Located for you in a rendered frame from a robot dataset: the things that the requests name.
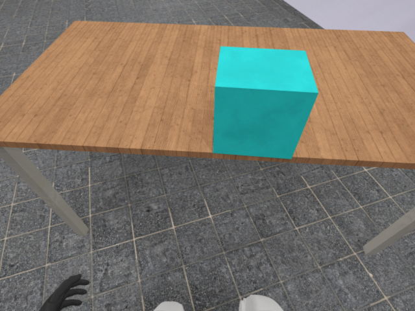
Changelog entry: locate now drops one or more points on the table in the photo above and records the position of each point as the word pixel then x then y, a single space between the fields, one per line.
pixel 149 88

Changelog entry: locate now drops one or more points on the robot left hand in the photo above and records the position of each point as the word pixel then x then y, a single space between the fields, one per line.
pixel 57 301

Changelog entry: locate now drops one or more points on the carton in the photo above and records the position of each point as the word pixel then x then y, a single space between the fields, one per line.
pixel 263 98

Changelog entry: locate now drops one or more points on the right robot thigh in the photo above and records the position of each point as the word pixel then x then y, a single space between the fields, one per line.
pixel 259 303

